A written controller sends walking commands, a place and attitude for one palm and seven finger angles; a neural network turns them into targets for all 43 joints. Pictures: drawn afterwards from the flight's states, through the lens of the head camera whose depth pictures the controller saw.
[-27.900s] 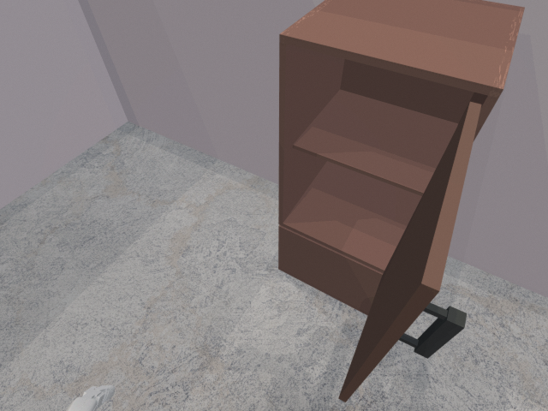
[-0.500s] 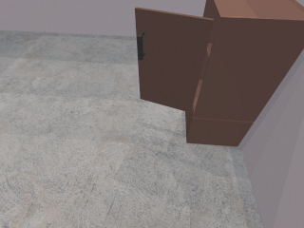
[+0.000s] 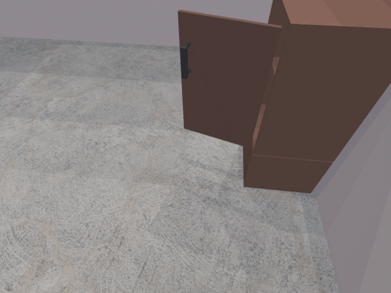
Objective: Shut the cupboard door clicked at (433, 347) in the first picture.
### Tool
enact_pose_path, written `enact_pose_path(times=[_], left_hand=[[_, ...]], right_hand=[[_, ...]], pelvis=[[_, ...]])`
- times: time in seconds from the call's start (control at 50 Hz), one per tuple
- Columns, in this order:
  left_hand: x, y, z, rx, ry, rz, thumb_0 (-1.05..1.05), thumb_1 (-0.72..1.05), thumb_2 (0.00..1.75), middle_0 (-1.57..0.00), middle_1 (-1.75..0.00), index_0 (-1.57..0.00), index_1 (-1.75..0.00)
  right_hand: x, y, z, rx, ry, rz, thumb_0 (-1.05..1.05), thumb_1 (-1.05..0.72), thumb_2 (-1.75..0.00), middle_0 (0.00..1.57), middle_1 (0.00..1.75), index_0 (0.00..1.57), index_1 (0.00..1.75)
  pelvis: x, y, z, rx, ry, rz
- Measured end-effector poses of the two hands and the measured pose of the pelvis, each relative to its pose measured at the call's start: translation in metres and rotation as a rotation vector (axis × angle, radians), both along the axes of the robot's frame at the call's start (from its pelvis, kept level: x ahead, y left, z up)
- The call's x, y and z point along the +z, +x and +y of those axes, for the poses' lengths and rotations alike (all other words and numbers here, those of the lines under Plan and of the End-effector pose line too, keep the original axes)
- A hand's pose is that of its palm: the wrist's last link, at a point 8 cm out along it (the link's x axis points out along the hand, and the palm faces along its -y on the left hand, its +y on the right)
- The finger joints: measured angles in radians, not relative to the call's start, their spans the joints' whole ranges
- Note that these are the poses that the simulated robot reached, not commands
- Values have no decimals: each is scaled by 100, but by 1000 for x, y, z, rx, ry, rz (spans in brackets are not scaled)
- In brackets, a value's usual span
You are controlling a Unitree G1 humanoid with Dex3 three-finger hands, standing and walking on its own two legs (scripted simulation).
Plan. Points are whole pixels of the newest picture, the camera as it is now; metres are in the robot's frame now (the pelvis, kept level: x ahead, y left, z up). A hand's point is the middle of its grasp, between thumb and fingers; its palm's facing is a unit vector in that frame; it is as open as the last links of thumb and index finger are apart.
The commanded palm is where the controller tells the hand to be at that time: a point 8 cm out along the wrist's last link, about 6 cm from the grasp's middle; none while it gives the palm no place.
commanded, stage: walk to a spot facing it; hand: left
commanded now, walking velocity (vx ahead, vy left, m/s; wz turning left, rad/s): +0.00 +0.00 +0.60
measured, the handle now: (186, 60) +0.94 +0.07 -0.01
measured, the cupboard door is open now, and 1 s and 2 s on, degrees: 74 74 74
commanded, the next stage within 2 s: turn to face it in 1.12 s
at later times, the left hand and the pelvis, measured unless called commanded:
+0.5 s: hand out of the picture +0.01 +0.25 -0.17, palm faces +0.29 -0.92 -0.25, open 7.4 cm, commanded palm none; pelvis -0.02 +0.03 -0.01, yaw +17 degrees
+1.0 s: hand out of the picture -0.12 +0.20 -0.19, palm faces +0.66 -0.72 -0.22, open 7.4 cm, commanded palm none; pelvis +0.04 +0.08 -0.02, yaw +40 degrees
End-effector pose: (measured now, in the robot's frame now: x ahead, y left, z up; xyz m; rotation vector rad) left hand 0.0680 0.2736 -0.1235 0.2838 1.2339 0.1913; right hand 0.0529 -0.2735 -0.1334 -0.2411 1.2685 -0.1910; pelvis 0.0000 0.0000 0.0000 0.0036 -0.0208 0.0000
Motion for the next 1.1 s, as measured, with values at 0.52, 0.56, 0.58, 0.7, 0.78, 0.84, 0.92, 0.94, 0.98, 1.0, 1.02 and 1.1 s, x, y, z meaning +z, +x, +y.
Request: enact_pose_path(times=[0.52,0.56,0.58,0.7,0.78,0.84,0.92,0.94,0.98,1.0,1.02,1.1], left_hand=[[-13,-74,22,312,-55,-44,1,90,90,-20,-30,-20,-30],[-8,-73,18,327,-45,-72,1,90,90,-20,-30,-19,-30],[-6,-75,15,338,-40,-85,1,90,90,-20,-30,-19,-30],[0,-114,-8,453,-15,-71,1,90,90,-20,-30,-20,-30],[1,-141,-23,532,-43,-5,1,90,90,-20,-30,-20,-30],[-3,-160,-32,602,-71,27,1,90,90,-20,-30,-20,-30],[-14,-190,-41,714,-117,85,1,90,90,-20,-30,-20,-30],[-18,-198,-42,741,-131,106,1,90,90,-20,-30,-20,-30],[-28,-213,-42,789,-159,150,1,90,90,-20,-30,-20,-30],[-34,-221,-40,806,-174,173,1,90,90,-20,-30,-20,-30],[-39,-226,-36,818,-186,197,1,90,90,-20,-30,-20,-30],[-41,-216,-5,836,-177,207,1,90,90,-20,-30,-20,-30]], right_hand=[[-9,36,75,270,43,67,1,-90,-90,20,30,20,30],[-10,43,68,291,43,67,1,-90,-90,20,30,20,30],[-11,48,64,301,43,66,1,-90,-90,20,30,20,30],[-12,97,53,389,39,37,1,-90,-90,20,30,20,30],[0,136,69,460,54,-7,1,-91,-90,20,30,20,30],[3,165,95,542,55,-16,1,-91,-90,20,30,19,30],[2,208,151,677,58,-28,1,-91,-90,20,30,19,30],[1,219,169,712,61,-40,1,-91,-90,20,30,19,30],[-2,241,207,778,69,-86,1,-91,-90,20,30,19,30],[-5,251,225,805,73,-124,1,-91,-90,20,30,19,30],[-6,258,240,823,78,-158,1,-91,-90,20,30,19,30],[1,265,277,846,93,-201,1,-91,-90,20,30,20,30]], pelvis=[[-7,-15,25,316,-46,42],[-7,-13,18,347,-48,45],[-8,-11,14,364,-47,46],[-8,1,3,458,-10,43],[-1,14,10,525,7,41],[0,22,19,583,10,39],[-6,32,41,655,1,37],[-9,34,48,669,0,36],[-18,39,66,694,0,36],[-25,40,76,699,-9,34],[-29,41,82,708,-9,31],[-25,51,101,712,-4,16]])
